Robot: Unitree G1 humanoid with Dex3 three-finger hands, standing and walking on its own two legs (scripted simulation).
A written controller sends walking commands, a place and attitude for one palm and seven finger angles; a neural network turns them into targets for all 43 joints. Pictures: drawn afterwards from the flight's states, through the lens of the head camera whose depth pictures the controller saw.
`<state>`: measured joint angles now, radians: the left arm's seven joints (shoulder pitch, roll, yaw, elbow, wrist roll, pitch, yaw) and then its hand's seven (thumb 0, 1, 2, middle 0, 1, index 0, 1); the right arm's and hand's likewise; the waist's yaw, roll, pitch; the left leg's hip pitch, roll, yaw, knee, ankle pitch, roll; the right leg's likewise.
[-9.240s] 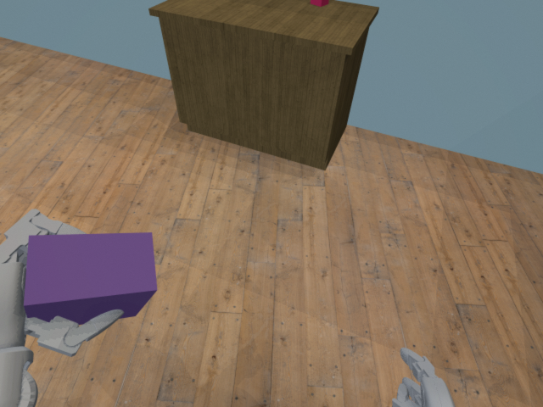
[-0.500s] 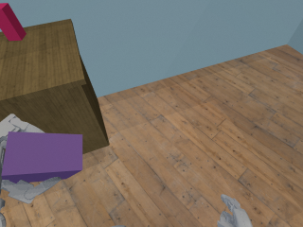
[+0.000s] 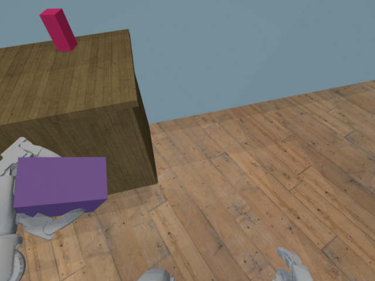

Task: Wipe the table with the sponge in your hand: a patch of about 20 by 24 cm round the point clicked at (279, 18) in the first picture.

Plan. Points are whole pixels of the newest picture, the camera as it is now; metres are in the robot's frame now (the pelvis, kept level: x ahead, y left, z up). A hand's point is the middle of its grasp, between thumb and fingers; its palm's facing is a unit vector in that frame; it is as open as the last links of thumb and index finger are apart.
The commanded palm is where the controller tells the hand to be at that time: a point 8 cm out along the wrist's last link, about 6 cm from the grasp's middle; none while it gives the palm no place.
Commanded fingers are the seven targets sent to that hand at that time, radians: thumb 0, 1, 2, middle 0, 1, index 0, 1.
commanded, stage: take the last steps up to it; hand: left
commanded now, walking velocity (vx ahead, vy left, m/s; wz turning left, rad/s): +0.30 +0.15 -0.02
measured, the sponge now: (74, 188) +0.23 +0.20 +0.15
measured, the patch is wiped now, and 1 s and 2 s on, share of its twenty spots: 0.00 0.00 0.00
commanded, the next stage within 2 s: come to a stop and stand still in 0.78 s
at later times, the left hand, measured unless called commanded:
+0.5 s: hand (62, 124) +0.35 +0.27 +0.18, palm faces +0.31 -0.80 -0.51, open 10.8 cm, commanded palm +0.29 +0.32 +0.19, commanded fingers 0.00 0.10 1.30 -1.20 -1.60 -1.20 -1.60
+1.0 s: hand (55, 84) +0.47 +0.34 +0.18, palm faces +0.33 -0.81 -0.48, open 10.8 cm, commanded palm +0.40 +0.38 +0.19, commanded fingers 0.00 0.10 1.30 -1.20 -1.60 -1.20 -1.60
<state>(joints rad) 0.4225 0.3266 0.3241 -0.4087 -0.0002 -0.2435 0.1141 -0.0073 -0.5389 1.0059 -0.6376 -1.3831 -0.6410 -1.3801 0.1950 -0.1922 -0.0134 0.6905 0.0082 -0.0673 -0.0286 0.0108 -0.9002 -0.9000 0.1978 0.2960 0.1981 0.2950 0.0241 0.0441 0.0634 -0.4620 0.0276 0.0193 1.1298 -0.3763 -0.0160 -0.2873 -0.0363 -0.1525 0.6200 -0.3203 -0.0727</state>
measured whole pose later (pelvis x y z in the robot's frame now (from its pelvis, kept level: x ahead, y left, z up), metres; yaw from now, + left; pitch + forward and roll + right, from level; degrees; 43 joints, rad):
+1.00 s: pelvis +0.22 +0.11 -0.01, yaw -3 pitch +0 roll +2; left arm 0.42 0.45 0.42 -0.53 -0.02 -0.25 0.14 -0.01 -0.54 1.01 -0.64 -1.38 -0.64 -1.38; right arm 0.13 -0.16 -0.03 0.58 0.01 -0.07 -0.04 0.01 -0.90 -0.90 0.19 0.30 0.20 0.29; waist -0.01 -0.06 0.10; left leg -0.37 0.05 0.16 0.59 -0.23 0.01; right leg -0.41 -0.07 -0.06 1.06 -0.54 0.03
